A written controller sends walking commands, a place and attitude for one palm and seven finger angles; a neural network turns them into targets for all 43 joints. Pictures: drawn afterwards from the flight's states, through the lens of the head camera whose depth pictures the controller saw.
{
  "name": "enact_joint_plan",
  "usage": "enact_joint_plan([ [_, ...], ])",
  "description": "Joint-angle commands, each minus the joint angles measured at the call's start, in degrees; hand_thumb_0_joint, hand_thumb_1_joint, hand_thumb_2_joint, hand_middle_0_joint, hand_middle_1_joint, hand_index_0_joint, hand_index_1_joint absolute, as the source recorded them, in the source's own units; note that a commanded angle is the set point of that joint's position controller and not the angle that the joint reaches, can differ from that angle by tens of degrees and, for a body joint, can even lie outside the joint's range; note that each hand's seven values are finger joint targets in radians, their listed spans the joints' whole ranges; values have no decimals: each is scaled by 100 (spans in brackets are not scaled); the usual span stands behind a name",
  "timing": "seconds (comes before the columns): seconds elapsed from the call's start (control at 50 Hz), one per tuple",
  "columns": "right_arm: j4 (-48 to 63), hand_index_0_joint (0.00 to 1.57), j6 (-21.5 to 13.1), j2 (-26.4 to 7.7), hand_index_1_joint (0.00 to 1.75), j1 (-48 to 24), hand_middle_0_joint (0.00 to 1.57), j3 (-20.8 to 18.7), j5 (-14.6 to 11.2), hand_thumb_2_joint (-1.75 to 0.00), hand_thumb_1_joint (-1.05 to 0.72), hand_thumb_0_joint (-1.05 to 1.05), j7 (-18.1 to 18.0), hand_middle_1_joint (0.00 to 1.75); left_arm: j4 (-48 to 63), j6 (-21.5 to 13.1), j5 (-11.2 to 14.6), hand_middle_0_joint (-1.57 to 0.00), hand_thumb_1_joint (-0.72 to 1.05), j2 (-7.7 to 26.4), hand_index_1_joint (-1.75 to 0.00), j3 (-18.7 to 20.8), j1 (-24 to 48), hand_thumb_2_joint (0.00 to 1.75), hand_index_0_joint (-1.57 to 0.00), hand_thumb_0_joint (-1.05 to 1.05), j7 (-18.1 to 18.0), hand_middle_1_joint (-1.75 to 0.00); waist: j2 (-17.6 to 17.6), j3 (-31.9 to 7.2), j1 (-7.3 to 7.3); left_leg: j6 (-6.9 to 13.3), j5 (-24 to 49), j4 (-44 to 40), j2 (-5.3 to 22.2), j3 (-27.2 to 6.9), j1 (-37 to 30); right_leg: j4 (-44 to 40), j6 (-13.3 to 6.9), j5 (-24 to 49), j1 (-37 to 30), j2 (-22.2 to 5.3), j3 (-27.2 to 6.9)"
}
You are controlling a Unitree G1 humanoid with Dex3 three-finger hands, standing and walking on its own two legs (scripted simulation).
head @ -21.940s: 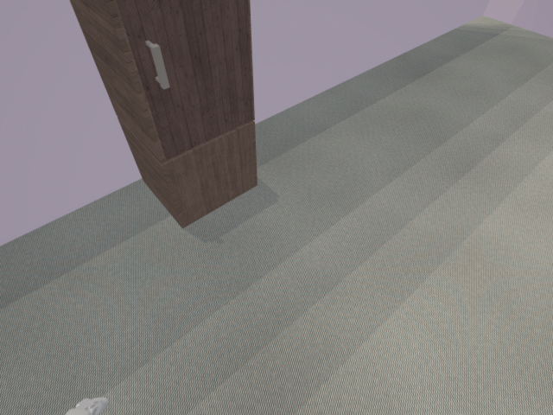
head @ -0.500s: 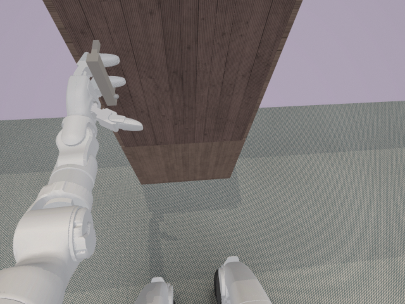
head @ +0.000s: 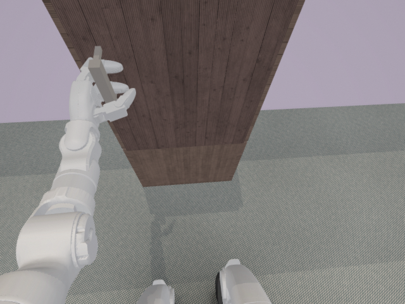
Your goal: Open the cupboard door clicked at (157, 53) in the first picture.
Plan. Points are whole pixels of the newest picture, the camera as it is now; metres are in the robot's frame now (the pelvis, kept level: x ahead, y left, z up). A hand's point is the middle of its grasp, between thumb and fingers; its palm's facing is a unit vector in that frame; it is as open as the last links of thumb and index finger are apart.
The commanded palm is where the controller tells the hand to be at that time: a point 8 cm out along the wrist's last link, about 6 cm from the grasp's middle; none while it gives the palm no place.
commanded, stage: close the thumb around the handle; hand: left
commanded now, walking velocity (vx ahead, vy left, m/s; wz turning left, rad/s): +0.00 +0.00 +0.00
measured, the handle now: (106, 80) +0.54 +0.16 +0.07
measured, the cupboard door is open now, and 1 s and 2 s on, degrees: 0 30 40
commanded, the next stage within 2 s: pull the door open along its arc in 0.20 s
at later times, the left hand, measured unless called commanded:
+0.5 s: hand (118, 107) +0.48 +0.13 +0.06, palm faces -0.01 -1.00 -0.02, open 5.5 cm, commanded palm +0.43 +0.18 +0.07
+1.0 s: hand (156, 180) +0.32 +0.06 +0.07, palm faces +0.25 -0.97 +0.01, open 6.0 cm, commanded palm +0.26 +0.13 +0.07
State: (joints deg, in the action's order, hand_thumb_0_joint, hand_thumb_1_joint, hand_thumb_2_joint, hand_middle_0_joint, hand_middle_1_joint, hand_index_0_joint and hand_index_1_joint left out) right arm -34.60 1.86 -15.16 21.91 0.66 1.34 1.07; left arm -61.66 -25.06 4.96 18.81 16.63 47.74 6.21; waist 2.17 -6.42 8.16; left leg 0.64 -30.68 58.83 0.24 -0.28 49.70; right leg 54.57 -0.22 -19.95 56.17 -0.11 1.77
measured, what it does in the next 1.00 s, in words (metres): stands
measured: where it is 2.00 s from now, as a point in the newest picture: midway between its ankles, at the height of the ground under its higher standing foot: outside the picture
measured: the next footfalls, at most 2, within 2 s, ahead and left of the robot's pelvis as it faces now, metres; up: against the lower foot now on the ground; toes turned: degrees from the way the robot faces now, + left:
none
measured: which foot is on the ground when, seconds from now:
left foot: down 0.00-1.00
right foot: down 0.00-1.00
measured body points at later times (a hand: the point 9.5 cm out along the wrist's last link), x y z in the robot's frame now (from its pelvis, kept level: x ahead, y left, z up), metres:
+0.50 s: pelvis +0.00 +0.00 +0.00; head +0.12 -0.01 +0.44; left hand +0.47 +0.18 +0.07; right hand +0.03 -0.26 -0.12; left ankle -0.03 +0.11 -0.67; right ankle +0.05 -0.12 -0.67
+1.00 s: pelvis +0.02 -0.01 +0.02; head +0.08 -0.03 +0.46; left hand +0.30 +0.11 +0.07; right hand +0.20 -0.23 -0.08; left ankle -0.03 +0.11 -0.67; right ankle +0.05 -0.12 -0.67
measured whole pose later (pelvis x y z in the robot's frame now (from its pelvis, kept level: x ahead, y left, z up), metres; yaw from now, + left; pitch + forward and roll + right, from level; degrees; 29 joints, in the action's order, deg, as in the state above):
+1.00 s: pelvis +0.02 -0.01 +0.02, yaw +0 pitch +14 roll +0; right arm -28.2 1.7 -9.9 10.3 0.2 2.8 1.4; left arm -10.6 -18.5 -3.4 -4.8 -8.6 -3.5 -23.6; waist 1.7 -7.6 0.7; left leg -0.4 -30.5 52.2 0.4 0.3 35.3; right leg 51.8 -1.2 -21.7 43.6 0.2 1.1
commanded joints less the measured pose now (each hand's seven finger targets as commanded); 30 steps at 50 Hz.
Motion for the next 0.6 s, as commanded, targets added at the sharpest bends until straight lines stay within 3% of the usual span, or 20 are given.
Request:
enact_joint_plan([
  [0.0, 306, 20, -85, -878, 30, 866, 20, -318, 14, -90, -90, 0, -53, 30, 1171, -436, 40, -40, 90, 1024, -135, 118, 2253, 90, -40, 0, 19, -135, -43, -2709, 82, -21, 2337, -729, -92, -53, -689, -373, -87, 1972, -2488, 141, -61],
  [0.02, 298, 20, -90, -857, 30, 840, 20, -304, 15, -90, -90, 0, -50, 30, 1204, -434, 33, -40, 90, 916, -135, 12, 2377, 90, -40, 0, 25, -135, 83, -2669, 119, -24, 2269, -751, -105, -43, -676, -382, -88, 1939, -2474, 134, -63],
  [0.06, 284, 20, -102, -858, 30, 857, 20, -324, 12, -90, -90, 0, -61, 30, 1342, -487, 10, -40, 90, 1085, -135, 115, 2447, 90, -40, 0, 21, -135, 223, -2855, 64, -42, 2431, -721, -98, -69, -853, -339, -106, 2005, -2469, 131, -65],
  [0.08, 280, 20, -111, -842, 30, 860, 20, -322, 24, -90, -90, 0, -52, 30, 1284, -469, 31, -40, 90, 944, -135, 58, 2325, 90, -40, 0, 24, -135, 251, -2854, 79, -45, 2487, -719, -99, -56, -885, -347, -100, 2043, -2456, 134, -55],
  [0.1, 288, 20, -114, -851, 30, 842, 20, -317, 11, -90, -90, 0, -49, 30, 1223, -452, 43, -40, 90, 990, -135, 116, 2152, 90, -40, 0, 31, -135, 115, -2798, 30, -39, 2485, -716, -96, -43, -794, -356, -104, 2060, -2503, 134, -60],
  [0.12, 273, 20, -109, -855, 30, 836, 20, -316, 10, -90, -90, 0, -58, 30, 1190, -442, 53, -40, 90, 954, -135, 62, 2248, 90, -40, 0, 39, -135, -64, -2682, 108, -20, 2385, -724, -92, -37, -713, -379, -87, 2054, -2519, 137, -66],
  [0.14, 305, 20, -123, -839, 30, 830, 20, -309, 11, -90, -90, 0, -64, 30, 1317, -469, 69, -40, 90, 880, -135, -11, 2378, 90, -40, 0, 59, -135, 143, -2707, 111, -20, 2427, -722, -110, -38, -725, -356, -101, 2099, -2523, 130, -74],
  [0.18, 280, 20, -119, -845, 30, 831, 20, -329, 3, -90, -90, 0, -69, 30, 1342, -484, 52, -40, 90, 1004, -135, 91, 2246, 90, -40, 0, 58, -135, 236, -2874, 38, -44, 2549, -713, -99, -36, -874, -342, -105, 2148, -2541, 129, -82],
  [0.24, 316, 20, -138, -839, 30, 832, 20, -326, 11, -90, -90, 0, -58, 30, 1440, -499, 50, -40, 90, 1017, -135, 105, 2226, 90, -40, 0, 47, -135, 204, -2890, 8, -39, 2578, -713, -106, -49, -835, -318, -122, 2190, -2603, 136, -76],
  [0.3, 258, 20, -132, -846, 30, 798, 20, -314, 6, -90, -90, 0, -66, 30, 1372, -500, 23, -40, 90, 1060, -135, 95, 2414, 90, -40, 0, 39, -135, 92, -2743, 93, -24, 2350, -715, -105, -34, -689, -347, -89, 2083, -2565, 124, -95],
  [0.44, 520, 20, -136, -814, 30, 704, 20, -348, -49, -90, -90, 0, -30, 30, 1893, -432, 163, -40, 90, 854, -135, 76, 1123, 90, -40, 0, 108, -135, 94, -3010, -232, -44, 2837, -837, -96, 11, -901, -348, -138, 2406, -2934, 137, -72],
  [0.52, 706, 20, -142, -746, 30, 510, 20, -377, -120, -90, -90, 0, 19, 30, 2586, -310, 264, -40, 90, 510, -135, -95, -49, 90, -40, 0, 102, -135, -218, -2785, -413, -18, 2664, -1033, -95, 127, -743, -489, -128, 2515, -3298, 116, -76],
  [0.56, 826, 20, -161, -710, 30, 385, 20, -385, -146, -90, -90, 0, 30, 30, 3105, -277, 325, -40, 90, 408, -135, -127, -693, 90, -40, 0, 62, -135, -212, -2775, -530, -9, 2723, -1126, -95, 162, -777, -521, -139, 2596, -3463, 97, -90],
  [0.58, 910, 20, -173, -665, 30, 316, 20, -383, -157, -90, -90, 0, 51, 30, 3411, -250, 351, -40, 90, 176, -135, -280, -1128, 90, -40, 0, 53, -135, -209, -2737, -596, -6, 2749, -1187, -107, 194, -812, -562, -142, 2666, -3586, 92, -85],
])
